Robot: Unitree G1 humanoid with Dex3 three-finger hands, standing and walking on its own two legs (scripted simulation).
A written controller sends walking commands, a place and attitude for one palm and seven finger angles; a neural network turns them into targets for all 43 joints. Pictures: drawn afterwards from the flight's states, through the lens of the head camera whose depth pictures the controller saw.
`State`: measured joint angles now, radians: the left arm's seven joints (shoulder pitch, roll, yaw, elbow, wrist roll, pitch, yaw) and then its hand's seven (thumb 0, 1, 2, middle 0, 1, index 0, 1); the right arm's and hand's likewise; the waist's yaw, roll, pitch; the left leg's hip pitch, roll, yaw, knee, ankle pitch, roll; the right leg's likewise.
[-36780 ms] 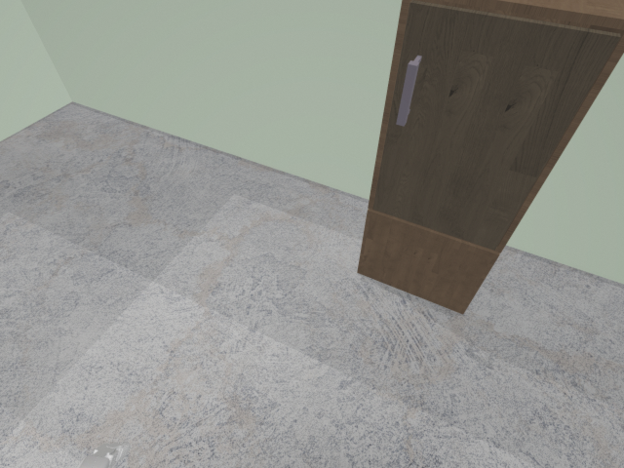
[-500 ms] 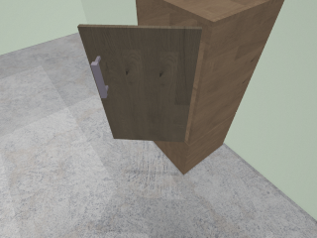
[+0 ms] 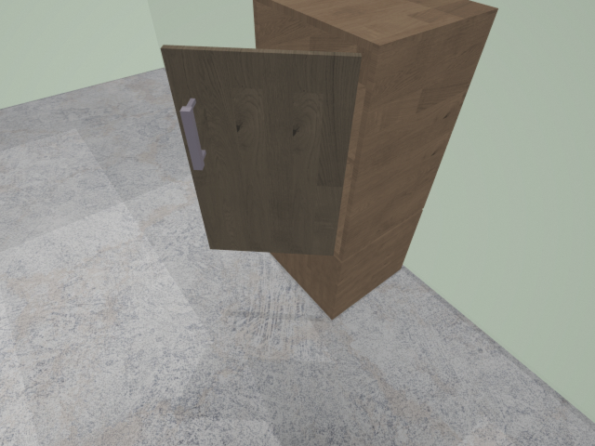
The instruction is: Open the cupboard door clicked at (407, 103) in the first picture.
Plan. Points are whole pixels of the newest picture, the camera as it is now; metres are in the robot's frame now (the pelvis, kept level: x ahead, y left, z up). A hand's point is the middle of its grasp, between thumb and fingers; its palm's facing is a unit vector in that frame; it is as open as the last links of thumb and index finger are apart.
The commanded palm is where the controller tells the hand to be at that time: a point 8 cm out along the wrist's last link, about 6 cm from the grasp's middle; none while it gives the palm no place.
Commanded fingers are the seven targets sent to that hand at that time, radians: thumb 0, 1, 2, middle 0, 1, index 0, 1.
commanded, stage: come to a stop and stand still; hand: left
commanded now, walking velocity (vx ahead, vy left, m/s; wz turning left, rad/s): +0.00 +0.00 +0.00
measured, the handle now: (195, 135) +0.70 +0.26 +0.04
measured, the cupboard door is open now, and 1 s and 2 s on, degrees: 49 49 49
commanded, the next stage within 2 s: look again from close up in 1.36 s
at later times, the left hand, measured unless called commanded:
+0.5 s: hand out of the picture -0.09 +0.21 -0.16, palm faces -0.01 -0.96 -0.27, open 7.4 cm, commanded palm none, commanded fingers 0.00 0.90 0.90 -0.20 -0.30 -0.20 -0.30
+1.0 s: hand out of the picture -0.06 +0.21 -0.17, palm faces -0.02 -0.98 -0.20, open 7.3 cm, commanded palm none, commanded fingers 0.00 0.90 0.90 -0.20 -0.30 -0.20 -0.30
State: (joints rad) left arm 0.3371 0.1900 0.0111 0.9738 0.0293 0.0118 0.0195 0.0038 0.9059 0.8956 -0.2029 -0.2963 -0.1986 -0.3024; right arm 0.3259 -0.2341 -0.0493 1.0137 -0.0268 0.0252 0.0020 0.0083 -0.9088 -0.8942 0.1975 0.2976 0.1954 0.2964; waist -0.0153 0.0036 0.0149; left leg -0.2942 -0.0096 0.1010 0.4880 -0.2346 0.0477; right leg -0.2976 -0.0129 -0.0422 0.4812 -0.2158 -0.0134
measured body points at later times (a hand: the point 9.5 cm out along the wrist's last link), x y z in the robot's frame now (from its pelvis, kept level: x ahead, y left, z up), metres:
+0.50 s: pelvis -0.09 +0.02 +0.00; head -0.10 +0.00 +0.45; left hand -0.09 +0.27 -0.14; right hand -0.06 -0.22 -0.16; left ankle +0.04 +0.09 -0.72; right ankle -0.14 -0.06 -0.74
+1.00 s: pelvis -0.08 +0.04 +0.00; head -0.06 +0.03 +0.45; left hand -0.06 +0.27 -0.16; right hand -0.14 -0.16 -0.16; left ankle -0.13 +0.16 -0.74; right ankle -0.07 -0.08 -0.73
